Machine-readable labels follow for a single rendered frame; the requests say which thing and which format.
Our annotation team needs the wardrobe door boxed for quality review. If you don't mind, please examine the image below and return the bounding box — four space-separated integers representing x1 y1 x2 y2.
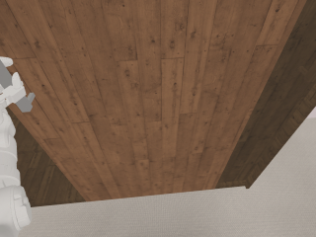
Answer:
217 0 316 183
0 0 307 202

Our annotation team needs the left robot forearm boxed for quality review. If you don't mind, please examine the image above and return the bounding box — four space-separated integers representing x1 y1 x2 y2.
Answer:
0 104 21 189

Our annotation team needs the handle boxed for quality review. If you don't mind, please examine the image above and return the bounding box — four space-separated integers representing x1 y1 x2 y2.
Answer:
0 59 36 113
304 60 316 82

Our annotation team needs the left robot hand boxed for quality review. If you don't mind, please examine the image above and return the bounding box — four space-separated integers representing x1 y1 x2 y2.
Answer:
0 56 27 108

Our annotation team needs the left robot upper arm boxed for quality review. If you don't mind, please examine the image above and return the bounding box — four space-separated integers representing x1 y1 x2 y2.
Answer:
0 185 32 237

